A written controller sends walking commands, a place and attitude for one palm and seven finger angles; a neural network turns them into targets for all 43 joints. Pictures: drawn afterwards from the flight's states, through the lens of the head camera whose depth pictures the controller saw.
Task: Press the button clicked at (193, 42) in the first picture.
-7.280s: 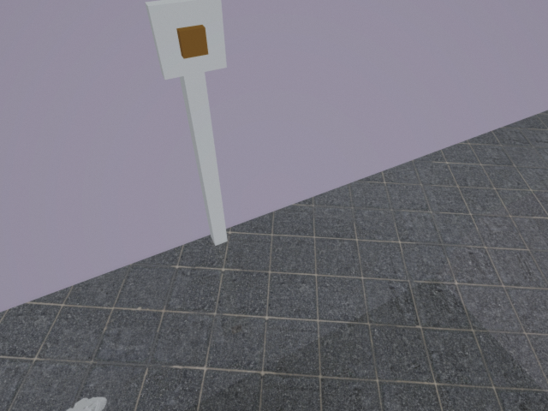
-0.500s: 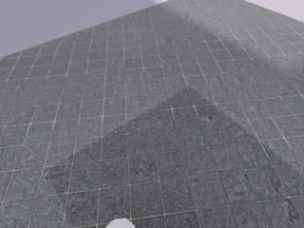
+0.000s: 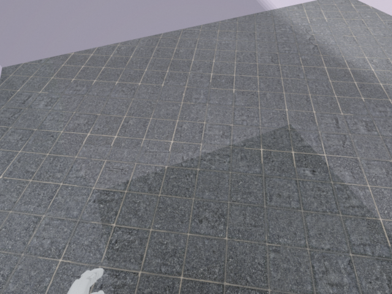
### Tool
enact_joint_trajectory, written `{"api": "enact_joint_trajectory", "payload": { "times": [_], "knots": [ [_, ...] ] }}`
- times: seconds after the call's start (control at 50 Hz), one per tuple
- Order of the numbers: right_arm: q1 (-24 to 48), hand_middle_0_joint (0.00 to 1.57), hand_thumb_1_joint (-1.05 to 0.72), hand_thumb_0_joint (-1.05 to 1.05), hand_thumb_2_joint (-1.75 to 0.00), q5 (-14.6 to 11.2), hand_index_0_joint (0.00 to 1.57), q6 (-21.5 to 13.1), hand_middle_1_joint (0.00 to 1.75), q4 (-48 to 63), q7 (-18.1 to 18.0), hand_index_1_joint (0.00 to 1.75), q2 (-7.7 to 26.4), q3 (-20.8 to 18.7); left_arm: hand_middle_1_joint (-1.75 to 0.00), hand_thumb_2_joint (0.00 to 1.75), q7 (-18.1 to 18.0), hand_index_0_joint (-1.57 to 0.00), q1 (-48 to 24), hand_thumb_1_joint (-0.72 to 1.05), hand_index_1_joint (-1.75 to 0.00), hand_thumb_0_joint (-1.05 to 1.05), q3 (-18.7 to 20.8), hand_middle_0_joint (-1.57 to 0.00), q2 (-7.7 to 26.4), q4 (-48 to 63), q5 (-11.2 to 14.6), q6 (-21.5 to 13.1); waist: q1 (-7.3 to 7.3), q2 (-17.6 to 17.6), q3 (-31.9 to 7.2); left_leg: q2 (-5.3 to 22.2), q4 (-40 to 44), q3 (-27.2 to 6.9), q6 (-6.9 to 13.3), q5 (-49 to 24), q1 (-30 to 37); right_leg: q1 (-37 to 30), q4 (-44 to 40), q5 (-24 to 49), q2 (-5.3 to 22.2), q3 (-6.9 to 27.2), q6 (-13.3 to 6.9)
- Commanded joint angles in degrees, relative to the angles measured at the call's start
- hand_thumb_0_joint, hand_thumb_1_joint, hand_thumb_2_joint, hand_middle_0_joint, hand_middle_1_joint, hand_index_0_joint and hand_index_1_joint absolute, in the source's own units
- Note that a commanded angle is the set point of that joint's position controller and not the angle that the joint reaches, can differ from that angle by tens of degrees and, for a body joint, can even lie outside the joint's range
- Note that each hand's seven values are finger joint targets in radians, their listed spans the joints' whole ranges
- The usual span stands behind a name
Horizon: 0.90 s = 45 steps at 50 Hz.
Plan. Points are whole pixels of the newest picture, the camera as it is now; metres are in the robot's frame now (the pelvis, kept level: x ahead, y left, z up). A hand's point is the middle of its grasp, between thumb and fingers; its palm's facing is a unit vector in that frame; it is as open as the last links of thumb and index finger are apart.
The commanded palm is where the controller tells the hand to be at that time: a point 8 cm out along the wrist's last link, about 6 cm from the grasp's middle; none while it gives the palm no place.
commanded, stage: turn to face it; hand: left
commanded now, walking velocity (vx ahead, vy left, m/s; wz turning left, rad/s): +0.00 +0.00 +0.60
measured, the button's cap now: out of the picture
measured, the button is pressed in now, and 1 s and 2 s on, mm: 0 0 0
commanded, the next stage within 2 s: none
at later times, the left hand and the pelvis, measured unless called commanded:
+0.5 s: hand out of the picture -0.05 +0.22 -0.17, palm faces +0.38 -0.88 -0.27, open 7.4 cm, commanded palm none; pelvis -0.01 +0.00 -0.01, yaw +20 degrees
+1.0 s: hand out of the picture -0.04 +0.17 -0.13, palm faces +0.59 -0.75 -0.30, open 7.4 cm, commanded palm none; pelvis +0.00 -0.05 +0.01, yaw +37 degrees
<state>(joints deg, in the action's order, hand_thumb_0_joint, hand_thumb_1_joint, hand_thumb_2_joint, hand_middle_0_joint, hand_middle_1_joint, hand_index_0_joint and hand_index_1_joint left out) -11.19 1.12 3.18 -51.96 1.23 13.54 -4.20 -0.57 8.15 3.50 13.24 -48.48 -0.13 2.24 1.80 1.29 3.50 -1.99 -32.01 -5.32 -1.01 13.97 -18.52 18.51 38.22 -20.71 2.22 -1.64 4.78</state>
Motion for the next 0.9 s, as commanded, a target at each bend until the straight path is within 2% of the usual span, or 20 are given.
{"api": "enact_joint_trajectory", "payload": {
  "times": [0.0,0.02,0.04,0.08,0.12,0.3,0.36,0.4,0.42,0.44,0.46,0.48,0.5,0.58,0.7,0.8,0.82,0.84,0.86,0.88],
  "knots": [
    [0.9,0.2,-0.9,0.0,-0.9,-0.7,0.2,-1.6,0.3,7.5,-0.4,0.3,4.1,-1.9,-0.3,0.9,-1.5,-0.2,8.9,0.9,-0.3,0.0,3.4,-0.2,15.9,3.3,-1.6,-3.1,-4.26,-19.1,-8.8,-3.3,-19.8,2.5,-2.1,18.8,-18.5,-21.2,-23.1,18.0,25.3,23.6,-9.8],
    [1.9,0.2,-0.9,0.0,-0.9,0.2,0.2,-0.9,0.3,6.9,-0.6,0.3,7.9,-2.9,-0.3,0.9,-1.7,-0.2,8.0,0.9,-0.3,0.0,3.2,-0.2,14.5,3.4,-0.9,-2.9,-4.56,-17.3,-7.3,0.7,-29.6,-0.8,-1.1,20.1,-15.2,-11.6,-23.6,15.0,27.1,21.6,-12.6],
    [2.3,0.2,-0.9,0.0,-0.9,0.2,0.2,-0.3,0.3,6.0,-0.4,0.3,7.1,-3.0,-0.3,0.9,-1.7,-0.2,3.9,0.9,-0.3,0.0,2.7,-0.2,12.4,4.0,-1.0,-2.5,-2.57,-13.5,-3.6,1.5,-36.0,-0.5,-1.1,16.6,-15.1,-6.6,-24.1,9.2,23.9,19.0,-12.9],
    [0.3,0.2,-0.9,0.0,-0.9,0.5,0.2,0.2,0.3,3.6,0.5,0.3,6.2,-2.7,-0.3,0.9,-1.4,-0.2,-1.3,0.9,-0.3,0.0,1.3,-0.2,8.4,5.0,-1.0,-2.6,0.09,-9.4,0.0,3.2,-40.6,1.9,-2.2,8.3,-15.6,-4.5,-22.0,11.1,17.2,7.2,-10.4],
    [-0.7,0.2,-0.9,0.0,-0.9,0.3,0.2,0.3,0.3,2.9,0.8,0.3,5.4,-2.3,-0.3,0.9,-1.5,-0.2,-0.6,0.9,-0.3,0.0,1.1,-0.2,7.5,4.6,-1.2,-2.9,-0.05,-11.1,-0.3,3.8,-39.3,3.8,-3.1,6.1,-14.9,-6.2,-21.1,16.4,16.0,2.3,-9.8],
    [6.9,0.2,-0.9,0.0,-0.9,-0.4,0.2,-0.2,0.3,4.4,0.8,0.3,3.9,-0.6,-0.3,0.9,-1.4,-0.2,7.8,0.9,-0.3,0.0,2.1,-0.2,10.9,0.2,-1.6,-2.3,-4.74,-13.2,-4.1,4.2,-16.8,10.1,-3.4,11.7,-9.2,-15.5,-15.9,31.9,19.3,-3.3,-11.7],
    [5.5,0.2,-0.9,0.0,-0.9,-0.5,0.2,-0.9,0.3,4.6,0.6,0.3,3.8,-0.2,-0.3,0.9,-1.2,-0.2,7.7,0.9,-0.3,0.0,2.7,-0.2,12.0,-0.2,-1.6,-2.0,-4.35,-14.5,-6.3,3.6,-9.0,12.0,-2.2,10.8,-4.7,-16.2,-12.5,34.6,20.1,-4.9,-11.1],
    [3.7,0.2,-0.9,0.0,-0.9,-0.4,0.2,-1.3,0.3,4.4,0.5,0.3,4.7,-0.5,-0.3,0.9,-0.9,-0.2,7.7,0.9,-0.3,0.0,2.8,-0.2,11.6,-0.9,-1.3,-1.6,-3.09,-13.0,-6.9,3.0,0.5,13.1,-1.4,4.3,1.3,-14.2,-7.5,33.3,19.0,-7.8,-8.4],
    [0.9,0.2,-0.9,0.0,-0.9,-0.2,0.2,-1.7,0.3,3.8,0.4,0.3,6.6,-1.0,-0.3,0.9,-0.7,-0.2,7.6,0.9,-0.3,0.0,2.8,-0.2,11.3,-0.6,-0.8,-1.4,-1.13,-8.9,-8.3,3.7,7.5,12.2,-0.4,-3.2,9.1,-9.5,-1.1,30.8,18.1,-9.4,-6.0],
    [-3.1,0.2,-0.9,0.0,-0.9,0.2,0.2,-2.2,0.3,3.4,0.1,0.3,12.4,-2.5,-0.3,0.9,-0.3,-0.2,7.5,0.9,-0.3,0.0,2.7,-0.2,9.2,0.9,-0.4,-1.2,1.3,4.5,-11.5,14.0,9.9,-2.1,4.7,-17.8,20.4,3.5,10.7,15.4,12.7,-11.4,-2.1],
    [-6.8,0.2,-0.9,0.0,-0.9,-0.1,0.2,-2.2,0.3,2.5,-0.3,0.3,17.5,-3.6,-0.3,0.9,-0.1,-0.2,4.2,0.9,-0.3,0.0,1.3,-0.2,5.5,4.0,-0.4,-1.2,3.28,17.2,-10.9,26.5,10.5,-16.3,12.8,-41.2,24.0,16.4,21.8,-18.6,6.4,-9.1,1.0],
    [-9.1,0.2,-0.9,0.0,-0.9,-0.2,0.2,-2.1,0.3,0.8,-0.7,0.3,16.5,-3.4,-0.3,0.9,-0.7,-0.2,-0.1,0.9,-0.3,0.0,1.3,-0.2,6.9,4.9,-1.0,-0.5,4.49,11.2,-10.4,26.6,10.1,-15.2,14.6,-34.5,20.0,16.2,27.1,-18.2,6.2,-2.8,0.3],
    [-6.2,0.2,-0.9,0.0,-0.9,-0.1,0.2,-2.2,0.3,1.6,-1.4,0.3,15.7,-3.1,-0.3,0.9,-0.7,-0.2,-1.1,0.9,-0.3,0.0,1.5,-0.2,6.1,4.4,-0.8,-0.5,3.18,12.3,-8.7,23.9,10.3,-13.8,13.8,-29.1,17.6,18.1,28.7,-14.5,6.4,-0.9,0.4],
    [3.9,0.2,-0.9,0.0,-0.9,0.1,0.2,-2.3,0.3,4.8,-1.4,0.3,11.7,-1.6,-0.3,0.9,0.2,-0.2,3.1,0.9,-0.3,0.0,2.0,-0.2,6.6,1.4,-0.8,-0.1,-1.13,8.6,-3.4,14.9,12.9,-5.4,9.2,-18.1,6.9,11.8,25.7,-3.3,5.0,-0.3,0.7],
    [2.5,0.2,-0.9,0.0,-0.9,0.3,0.2,-1.7,0.3,4.8,-1.1,0.3,12.4,-2.3,-0.3,0.9,0.0,-0.2,1.5,0.9,-0.3,0.0,1.6,-0.2,5.9,3.4,-0.6,-0.3,-0.05,8.0,-4.0,14.3,12.6,-11.0,10.4,-11.8,5.8,6.9,12.6,-4.6,1.8,-0.4,0.4],
    [5.2,0.2,-0.9,0.0,-0.9,-0.2,0.2,-1.2,0.3,6.3,-0.9,0.3,11.5,-2.8,-0.3,0.9,-0.4,-0.2,9.3,0.9,-0.3,0.0,1.8,-0.2,6.7,2.6,-0.4,-1.9,-3.86,6.3,-7.2,9.8,3.3,-11.7,6.8,-14.1,-0.9,-9.8,-11.2,6.7,-0.4,-1.7,-0.4],
    [3.9,0.2,-0.9,0.0,-0.9,-0.6,0.2,-1.2,0.3,6.9,-0.6,0.3,8.1,-2.5,-0.3,0.9,-0.9,-0.2,11.1,0.9,-0.3,0.0,2.6,-0.2,10.2,2.6,-1.0,-2.6,-4.7,-3.3,-8.3,4.8,-5.7,-7.4,3.1,-3.6,-9.3,-17.9,-20.1,5.9,8.6,6.9,-2.7],
    [3.7,0.2,-0.9,0.0,-0.9,-0.5,0.2,-1.3,0.3,8.7,-0.4,0.3,4.3,-1.7,-0.3,0.9,-1.2,-0.2,10.8,0.9,-0.3,0.0,3.5,-0.2,15.9,3.3,-1.8,-2.8,-5.08,-20.1,-6.7,-3.3,-20.8,2.7,-1.5,19.0,-19.1,-18.6,-24.0,10.3,24.9,23.8,-9.6],
    [4.7,0.2,-0.9,0.0,-0.9,0.2,0.2,-0.9,0.3,8.3,-0.6,0.3,7.7,-2.5,-0.3,0.9,-1.4,-0.2,9.6,0.9,-0.3,0.0,3.2,-0.2,14.8,3.5,-1.2,-2.7,-5.13,-19.0,-6.3,0.4,-30.3,-1.1,-0.7,20.3,-17.1,-11.3,-24.4,10.9,26.7,22.6,-12.6],
    [4.9,0.2,-0.9,0.0,-0.9,0.2,0.2,-0.5,0.3,7.4,-0.3,0.3,7.6,-2.8,-0.3,0.9,-1.4,-0.2,6.2,0.9,-0.3,0.0,2.8,-0.2,12.8,4.1,-1.1,-2.5,-3.39,-15.4,-3.9,1.2,-36.4,-1.1,-0.7,17.0,-16.4,-7.4,-24.1,8.6,23.9,20.2,-12.9]
  ]
}}
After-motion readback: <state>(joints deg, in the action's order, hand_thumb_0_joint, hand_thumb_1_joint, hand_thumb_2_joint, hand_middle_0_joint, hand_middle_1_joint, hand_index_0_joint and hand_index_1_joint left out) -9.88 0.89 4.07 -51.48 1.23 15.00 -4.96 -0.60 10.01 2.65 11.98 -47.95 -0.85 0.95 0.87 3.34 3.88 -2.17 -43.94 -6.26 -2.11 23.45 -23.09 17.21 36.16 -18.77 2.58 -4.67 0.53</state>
